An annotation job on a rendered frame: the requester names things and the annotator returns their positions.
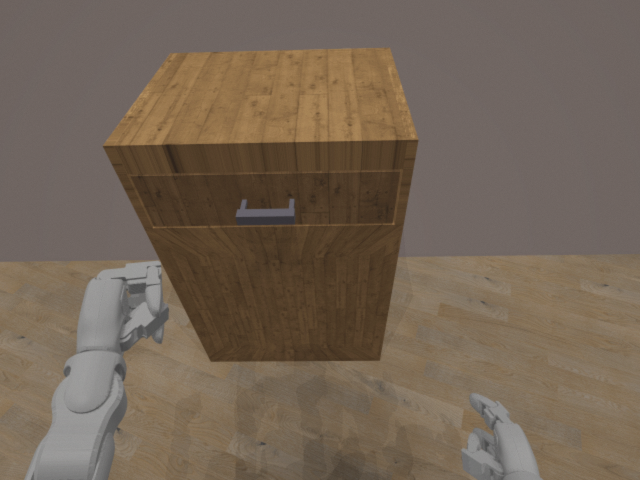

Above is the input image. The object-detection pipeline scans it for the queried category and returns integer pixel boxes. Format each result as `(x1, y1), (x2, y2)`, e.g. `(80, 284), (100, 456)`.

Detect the robot left forearm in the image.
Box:
(24, 350), (127, 480)

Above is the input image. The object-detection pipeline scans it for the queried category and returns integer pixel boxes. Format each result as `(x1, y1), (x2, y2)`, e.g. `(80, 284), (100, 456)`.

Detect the cabinet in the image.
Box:
(103, 48), (419, 362)

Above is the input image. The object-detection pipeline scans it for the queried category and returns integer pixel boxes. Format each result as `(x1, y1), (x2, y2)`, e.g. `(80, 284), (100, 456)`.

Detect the handle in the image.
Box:
(236, 199), (295, 225)

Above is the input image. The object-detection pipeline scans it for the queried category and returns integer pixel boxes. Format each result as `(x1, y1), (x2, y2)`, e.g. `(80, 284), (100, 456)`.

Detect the drawer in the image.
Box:
(130, 169), (400, 227)

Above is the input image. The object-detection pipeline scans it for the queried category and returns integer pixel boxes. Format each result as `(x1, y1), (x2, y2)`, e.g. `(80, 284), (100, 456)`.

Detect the right robot hand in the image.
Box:
(461, 393), (540, 480)

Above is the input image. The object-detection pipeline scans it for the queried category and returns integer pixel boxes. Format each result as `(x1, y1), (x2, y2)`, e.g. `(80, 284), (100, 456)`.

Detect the left robot hand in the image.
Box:
(76, 261), (169, 357)

